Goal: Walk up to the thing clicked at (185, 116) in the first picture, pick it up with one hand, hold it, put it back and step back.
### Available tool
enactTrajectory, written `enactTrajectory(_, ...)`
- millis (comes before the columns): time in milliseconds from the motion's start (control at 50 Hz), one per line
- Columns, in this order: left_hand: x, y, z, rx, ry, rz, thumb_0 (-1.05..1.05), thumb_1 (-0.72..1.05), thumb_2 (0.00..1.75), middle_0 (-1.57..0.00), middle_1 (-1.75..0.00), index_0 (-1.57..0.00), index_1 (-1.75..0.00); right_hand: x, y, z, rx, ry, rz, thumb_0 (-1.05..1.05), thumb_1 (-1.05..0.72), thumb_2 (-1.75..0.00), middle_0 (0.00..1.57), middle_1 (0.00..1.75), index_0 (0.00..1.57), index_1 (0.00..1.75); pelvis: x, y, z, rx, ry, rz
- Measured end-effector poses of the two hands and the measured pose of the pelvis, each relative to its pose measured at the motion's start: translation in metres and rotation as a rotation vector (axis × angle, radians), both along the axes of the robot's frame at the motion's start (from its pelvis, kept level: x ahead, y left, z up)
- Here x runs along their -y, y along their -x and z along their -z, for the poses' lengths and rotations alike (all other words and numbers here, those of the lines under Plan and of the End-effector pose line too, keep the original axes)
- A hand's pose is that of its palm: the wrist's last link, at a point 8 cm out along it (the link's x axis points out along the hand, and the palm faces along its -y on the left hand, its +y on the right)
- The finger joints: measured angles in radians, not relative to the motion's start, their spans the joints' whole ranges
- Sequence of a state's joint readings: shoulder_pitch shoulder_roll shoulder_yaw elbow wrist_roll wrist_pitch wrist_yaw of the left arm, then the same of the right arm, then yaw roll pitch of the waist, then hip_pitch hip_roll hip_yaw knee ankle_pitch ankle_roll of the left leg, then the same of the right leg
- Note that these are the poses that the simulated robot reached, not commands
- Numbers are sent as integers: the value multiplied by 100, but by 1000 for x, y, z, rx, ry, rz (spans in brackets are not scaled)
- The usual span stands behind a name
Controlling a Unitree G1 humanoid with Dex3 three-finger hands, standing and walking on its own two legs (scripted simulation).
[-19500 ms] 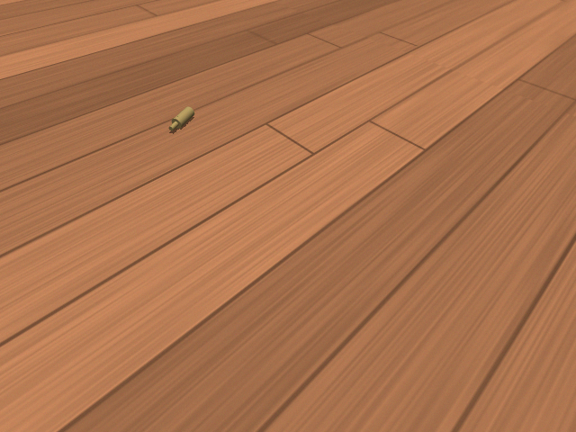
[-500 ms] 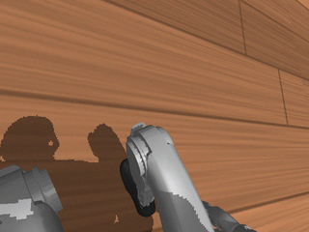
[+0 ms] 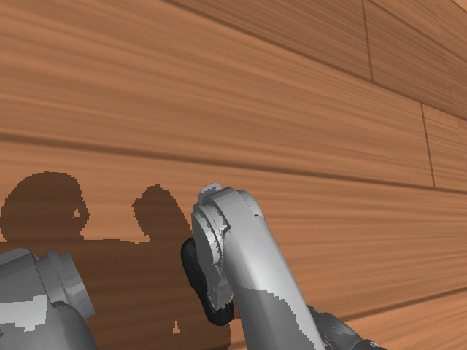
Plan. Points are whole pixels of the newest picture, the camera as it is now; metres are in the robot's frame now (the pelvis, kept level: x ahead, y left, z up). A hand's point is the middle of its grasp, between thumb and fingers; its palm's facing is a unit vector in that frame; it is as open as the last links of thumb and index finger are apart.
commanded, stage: close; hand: left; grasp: from above
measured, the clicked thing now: out of the picture +0.45 +0.35 -0.27
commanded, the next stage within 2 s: settle in 0.76 s
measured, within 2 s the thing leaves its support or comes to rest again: leaves its support in 1.14 s
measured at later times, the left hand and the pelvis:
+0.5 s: hand out of the picture +0.44 +0.32 -0.24, palm faces -0.42 -0.14 -0.89, open 9.5 cm; pelvis +0.00 +0.00 +0.00, yaw +0 degrees
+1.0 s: hand out of the picture +0.44 +0.32 -0.24, palm faces -0.43 -0.14 -0.89, open 9.3 cm; pelvis +0.00 +0.00 +0.00, yaw +0 degrees
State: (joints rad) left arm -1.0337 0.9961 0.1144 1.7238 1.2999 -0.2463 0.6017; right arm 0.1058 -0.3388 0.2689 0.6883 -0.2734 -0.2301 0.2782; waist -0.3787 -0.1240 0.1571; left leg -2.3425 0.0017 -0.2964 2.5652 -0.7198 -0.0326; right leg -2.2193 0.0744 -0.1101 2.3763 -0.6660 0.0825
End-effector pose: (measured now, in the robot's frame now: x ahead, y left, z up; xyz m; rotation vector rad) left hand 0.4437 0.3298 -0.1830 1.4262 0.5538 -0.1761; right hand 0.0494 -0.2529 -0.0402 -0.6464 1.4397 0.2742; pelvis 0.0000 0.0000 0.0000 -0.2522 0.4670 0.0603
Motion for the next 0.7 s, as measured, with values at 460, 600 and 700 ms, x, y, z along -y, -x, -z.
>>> enactTrajectory(460,3,-1,-4,17,-13,3,0,16,38,-66,-53,-68,-49,5,-1,-3,8,14,-14,0,-89,-89,20,30,20,30,2,2,-3,-3,-4,5)
enactTrajectory(600,3,-2,-4,14,-15,-1,0,17,34,-70,-48,-72,-45,5,0,-5,8,17,-13,0,-90,-90,20,30,20,30,2,2,-4,-1,-4,3)
enactTrajectory(700,3,-2,-5,15,-16,-3,0,17,31,-72,-45,-74,-41,4,1,-5,5,16,-10,0,-90,-90,20,30,20,30,2,2,-4,-3,-4,3)
